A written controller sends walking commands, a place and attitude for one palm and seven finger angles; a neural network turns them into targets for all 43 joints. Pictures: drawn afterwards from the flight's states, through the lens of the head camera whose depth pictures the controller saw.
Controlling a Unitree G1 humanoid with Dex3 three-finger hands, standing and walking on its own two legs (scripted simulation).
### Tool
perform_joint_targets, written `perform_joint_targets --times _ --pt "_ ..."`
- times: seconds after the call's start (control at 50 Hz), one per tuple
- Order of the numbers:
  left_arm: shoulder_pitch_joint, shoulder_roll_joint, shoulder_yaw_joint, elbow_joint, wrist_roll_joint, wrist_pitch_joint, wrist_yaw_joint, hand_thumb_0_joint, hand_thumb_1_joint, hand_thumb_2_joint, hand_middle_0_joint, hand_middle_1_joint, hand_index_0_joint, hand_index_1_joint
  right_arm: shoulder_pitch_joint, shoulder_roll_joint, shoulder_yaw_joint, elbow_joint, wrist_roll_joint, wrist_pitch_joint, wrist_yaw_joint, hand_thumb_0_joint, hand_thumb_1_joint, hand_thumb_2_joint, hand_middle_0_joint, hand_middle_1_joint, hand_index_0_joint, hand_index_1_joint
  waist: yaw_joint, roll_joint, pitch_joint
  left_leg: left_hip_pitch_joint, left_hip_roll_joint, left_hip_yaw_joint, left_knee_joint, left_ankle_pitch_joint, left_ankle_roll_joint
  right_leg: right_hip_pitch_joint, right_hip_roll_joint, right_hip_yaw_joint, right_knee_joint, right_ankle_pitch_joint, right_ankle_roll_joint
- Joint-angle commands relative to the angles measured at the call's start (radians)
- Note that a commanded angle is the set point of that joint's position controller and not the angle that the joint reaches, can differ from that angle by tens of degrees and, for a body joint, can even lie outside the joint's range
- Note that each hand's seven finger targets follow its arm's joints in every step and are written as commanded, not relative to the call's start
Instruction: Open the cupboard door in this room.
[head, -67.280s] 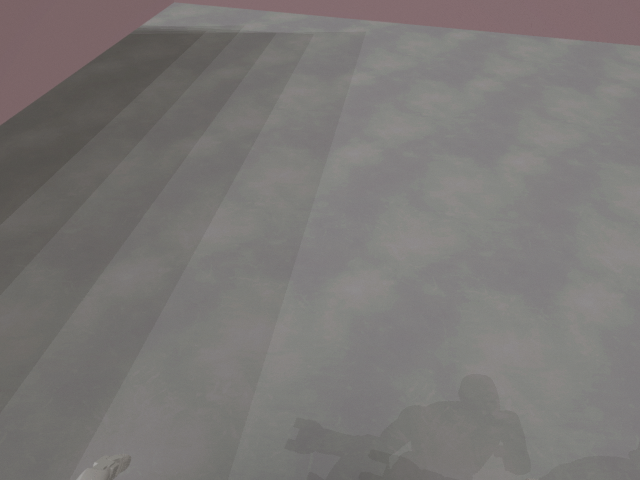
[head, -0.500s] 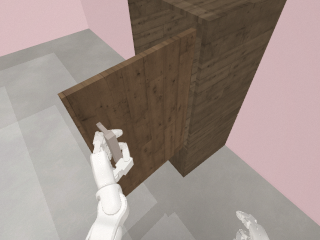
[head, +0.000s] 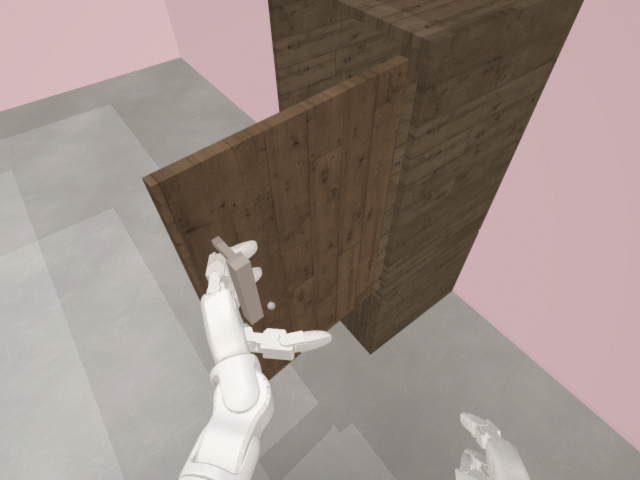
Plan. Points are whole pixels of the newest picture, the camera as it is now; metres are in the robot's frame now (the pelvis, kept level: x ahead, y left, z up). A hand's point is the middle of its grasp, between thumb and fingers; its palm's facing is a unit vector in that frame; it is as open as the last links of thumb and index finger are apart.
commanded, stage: open thumb and fingers to let go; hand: left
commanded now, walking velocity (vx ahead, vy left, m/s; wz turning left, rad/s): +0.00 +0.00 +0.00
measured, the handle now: (237, 281) +0.35 +0.13 +0.06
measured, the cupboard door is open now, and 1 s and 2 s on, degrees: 95 96 96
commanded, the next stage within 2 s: slide the hand sideways off the handle in 0.16 s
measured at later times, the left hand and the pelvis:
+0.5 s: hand (259, 331) +0.28 +0.09 +0.06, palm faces -0.16 -0.99 -0.01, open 16.1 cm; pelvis -0.01 +0.04 +0.00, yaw -1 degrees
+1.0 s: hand (231, 360) +0.25 +0.12 +0.06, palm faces -0.05 -1.00 +0.01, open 16.1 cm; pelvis +0.01 +0.04 -0.01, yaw -2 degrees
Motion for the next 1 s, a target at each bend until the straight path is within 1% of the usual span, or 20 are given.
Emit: perform_joint_targets --times 0.0,0.12,0.24,0.26,0.28,0.32,0.36,0.4,0.44,0.48,0.5,0.54,0.6,0.64,0.7,0.78,0.8,0.86,0.88,0.98 --pt "-0.265 -0.001 0.029 -0.199 0.011 -0.047 0.016 0.000 -0.500 0.300 -0.200 -0.600 -0.200 -0.600 -0.092 -0.088 -0.029 -0.153 -0.003 -0.046 -0.011 0.000 -0.900 -0.900 0.200 0.300 0.200 0.300 -0.009 -0.099 -0.197 0.033 0.001 -0.020 -0.075 0.127 0.008 0.161 -0.065 0.149 -0.194 0.182 0.066" --pt "-0.292 -0.055 -0.009 -0.183 0.021 -0.034 0.037 0.000 -0.500 0.300 -0.150 -0.300 -0.150 -0.300 -0.098 -0.088 -0.028 -0.157 -0.006 -0.045 -0.004 0.000 -0.900 -0.900 0.200 0.300 0.200 0.300 -0.011 -0.072 -0.209 0.063 0.006 -0.025 -0.080 0.156 0.008 0.117 -0.039 0.096 -0.151 0.172 0.049" --pt "-0.330 -0.078 -0.020 -0.167 0.026 -0.021 0.053 0.000 -0.500 0.300 -0.150 -0.300 -0.150 -0.300 -0.102 -0.091 -0.028 -0.154 -0.007 -0.045 -0.001 0.000 -0.900 -0.900 0.200 0.300 0.200 0.300 -0.008 -0.094 -0.208 0.060 0.009 -0.036 -0.088 0.135 0.005 0.091 -0.028 0.075 -0.135 0.120 0.043" --pt "-0.317 0.016 -0.221 -0.183 0.127 -0.065 -0.157 0.000 -0.500 0.300 -0.150 -0.300 -0.150 -0.300 -0.030 -0.128 -0.029 -0.129 0.001 -0.040 0.003 0.000 -0.900 -0.900 0.200 0.300 0.200 0.300 -0.098 -0.133 -0.165 0.091 0.013 -0.034 -0.070 0.150 0.019 0.048 -0.036 0.105 -0.124 0.205 0.048" --pt "-0.351 0.084 -0.142 -0.216 0.092 -0.108 -0.267 0.000 -0.500 0.300 -0.150 -0.300 -0.150 -0.300 -0.018 -0.123 -0.037 -0.152 0.011 -0.043 -0.003 0.000 -0.900 -0.900 0.200 0.300 0.200 0.300 -0.073 -0.114 -0.218 0.092 0.011 -0.037 -0.062 0.174 0.025 0.076 -0.039 0.103 -0.111 0.249 0.043" --pt "-0.361 0.126 -0.136 -0.269 0.059 -0.152 -0.396 0.000 -0.500 0.300 -0.150 -0.300 -0.150 -0.300 -0.020 -0.124 -0.036 -0.171 0.021 -0.047 -0.012 0.000 -0.900 -0.900 0.200 0.300 0.200 0.300 -0.046 -0.039 -0.287 0.122 0.007 -0.034 -0.061 0.204 0.023 0.111 -0.041 0.113 -0.091 0.287 0.037" --pt "-0.352 0.085 -0.181 -0.253 -0.013 -0.161 -0.521 0.000 -0.500 0.300 -0.150 -0.300 -0.150 -0.300 -0.020 -0.126 -0.027 -0.187 0.042 -0.068 -0.016 0.000 -0.900 -0.900 0.200 0.300 0.200 0.300 -0.065 -0.023 -0.232 0.149 0.009 -0.047 -0.079 0.159 0.022 0.072 -0.032 0.098 -0.110 0.220 0.038" --pt "-0.318 0.031 -0.164 -0.259 -0.133 -0.133 -0.571 0.000 -0.500 0.300 -0.150 -0.300 -0.150 -0.300 -0.047 -0.127 -0.017 -0.219 0.066 -0.086 -0.021 0.000 -0.900 -0.900 0.200 0.300 0.200 0.300 -0.045 -0.004 -0.196 0.170 0.012 -0.062 -0.115 0.107 0.016 0.063 -0.015 0.078 -0.135 0.135 0.035" --pt "-0.243 0.033 -0.094 -0.257 -0.211 -0.100 -0.556 0.000 -0.500 0.300 -0.150 -0.300 -0.150 -0.300 -0.059 -0.132 -0.012 -0.230 0.074 -0.101 -0.024 0.000 -0.900 -0.900 0.200 0.300 0.200 0.300 -0.020 -0.049 -0.170 0.152 0.014 -0.073 -0.145 0.058 0.008 0.076 -0.010 0.057 -0.146 0.084 0.038" --pt "-0.202 0.054 -0.049 -0.254 -0.219 -0.080 -0.513 0.000 -0.500 0.300 -0.150 -0.300 -0.150 -0.300 -0.062 -0.139 -0.010 -0.237 0.073 -0.108 -0.019 0.000 -0.900 -0.900 0.200 0.300 0.200 0.300 -0.009 -0.103 -0.140 0.122 0.016 -0.075 -0.159 0.028 0.007 0.074 -0.009 0.052 -0.149 0.053 0.043" --pt "-0.178 0.078 -0.025 -0.251 -0.201 -0.078 -0.487 0.000 -0.500 0.300 -0.150 -0.300 -0.150 -0.300 -0.061 -0.141 -0.009 -0.239 0.068 -0.109 -0.014 0.000 -0.900 -0.900 0.200 0.300 0.200 0.300 0.005 -0.101 -0.132 0.111 0.014 -0.073 -0.162 0.031 0.007 0.075 -0.011 0.051 -0.142 0.051 0.041" --pt "-0.173 0.081 -0.040 -0.283 -0.139 -0.090 -0.439 0.000 -0.500 0.300 -0.150 -0.300 -0.150 -0.300 -0.050 -0.136 -0.012 -0.247 0.056 -0.111 0.000 0.000 -0.900 -0.900 0.200 0.300 0.200 0.300 0.001 -0.077 -0.128 0.105 0.018 -0.067 -0.150 0.054 0.007 0.051 -0.017 0.051 -0.115 0.066 0.040" --pt "-0.077 0.117 -0.027 -0.331 -0.074 -0.113 -0.406 0.000 -0.500 0.300 -0.150 -0.300 -0.150 -0.300 -0.035 -0.138 -0.021 -0.264 0.047 -0.105 0.020 0.000 -0.900 -0.900 0.200 0.300 0.200 0.300 0.022 -0.056 -0.163 0.104 0.023 -0.066 -0.133 0.107 0.000 0.056 -0.017 0.053 -0.084 0.097 0.030" --pt "-0.050 0.109 -0.042 -0.347 -0.066 -0.111 -0.408 0.000 -0.500 0.300 -0.150 -0.300 -0.150 -0.300 -0.034 -0.133 -0.020 -0.274 0.046 -0.102 0.026 0.000 -0.900 -0.900 0.200 0.300 0.200 0.300 0.014 -0.049 -0.157 0.099 0.024 -0.058 -0.125 0.106 0.001 0.051 -0.016 0.057 -0.084 0.102 0.032" --pt "0.020 0.153 -0.004 -0.407 -0.071 -0.102 -0.416 0.000 -0.500 0.300 -0.150 -0.300 -0.150 -0.300 -0.029 -0.135 -0.022 -0.290 0.047 -0.091 0.023 0.000 -0.900 -0.900 0.200 0.300 0.200 0.300 0.028 -0.050 -0.186 0.095 0.023 -0.049 -0.121 0.135 0.001 0.092 -0.012 0.062 -0.083 0.133 0.029" --pt "0.099 0.136 -0.028 -0.518 -0.088 -0.094 -0.437 0.000 -0.500 0.300 -0.150 -0.300 -0.150 -0.300 -0.019 -0.128 -0.021 -0.306 0.054 -0.094 0.019 0.000 -0.900 -0.900 0.200 0.300 0.200 0.300 0.017 -0.007 -0.187 0.123 0.028 -0.048 -0.110 0.198 -0.004 0.089 -0.008 0.059 -0.072 0.188 0.031" --pt "0.136 0.128 -0.037 -0.525 -0.095 -0.088 -0.441 0.000 -0.500 0.300 -0.150 -0.300 -0.150 -0.300 -0.017 -0.129 -0.018 -0.311 0.055 -0.094 0.017 0.000 -0.900 -0.900 0.200 0.300 0.200 0.300 0.013 -0.033 -0.173 0.116 0.031 -0.054 -0.111 0.204 -0.004 0.090 -0.005 0.054 -0.072 0.189 0.032" --pt "0.179 0.124 -0.051 -0.575 -0.106 -0.083 -0.453 0.000 -0.500 0.300 -0.150 -0.300 -0.150 -0.300 -0.013 -0.129 -0.018 -0.317 0.055 -0.102 0.013 0.000 -0.900 -0.900 0.200 0.300 0.200 0.300 -0.001 -0.032 -0.159 0.115 0.031 -0.058 -0.099 0.212 -0.003 0.074 -0.004 0.051 -0.065 0.204 0.038" --pt "0.207 0.152 -0.020 -0.577 -0.106 -0.083 -0.453 0.000 -0.500 0.300 -0.150 -0.300 -0.150 -0.300 -0.004 -0.130 -0.020 -0.316 0.055 -0.103 0.011 0.000 -0.900 -0.900 0.200 0.300 0.200 0.300 0.002 -0.052 -0.152 0.105 0.032 -0.061 -0.097 0.208 -0.004 0.072 -0.003 0.048 -0.063 0.201 0.038" --pt "0.293 0.185 0.005 -0.619 -0.103 -0.093 -0.484 0.000 -0.500 0.300 -0.150 -0.300 -0.150 -0.300 0.002 -0.130 -0.021 -0.323 0.051 -0.112 0.005 0.000 -0.900 -0.900 0.200 0.300 0.200 0.300 0.004 -0.053 -0.154 0.076 0.024 -0.054 -0.069 0.214 0.000 0.069 -0.005 0.057 -0.045 0.226 0.040"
